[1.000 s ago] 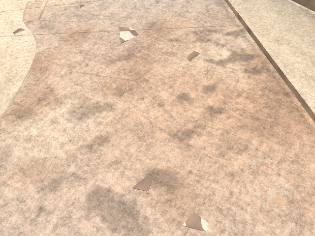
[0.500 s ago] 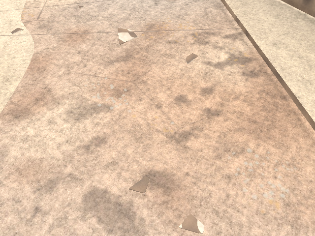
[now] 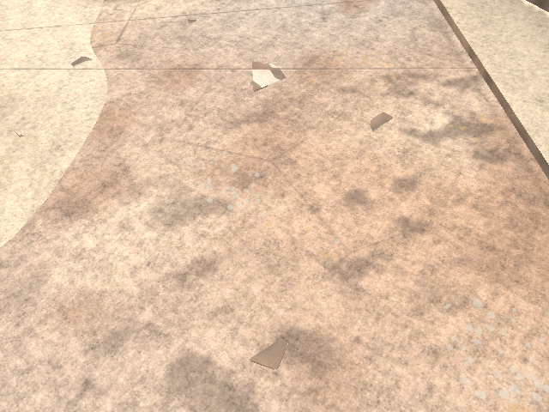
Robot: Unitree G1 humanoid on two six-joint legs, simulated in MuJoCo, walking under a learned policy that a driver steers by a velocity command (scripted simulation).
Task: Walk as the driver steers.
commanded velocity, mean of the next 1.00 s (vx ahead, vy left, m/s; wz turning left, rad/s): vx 0.48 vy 0.00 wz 0.32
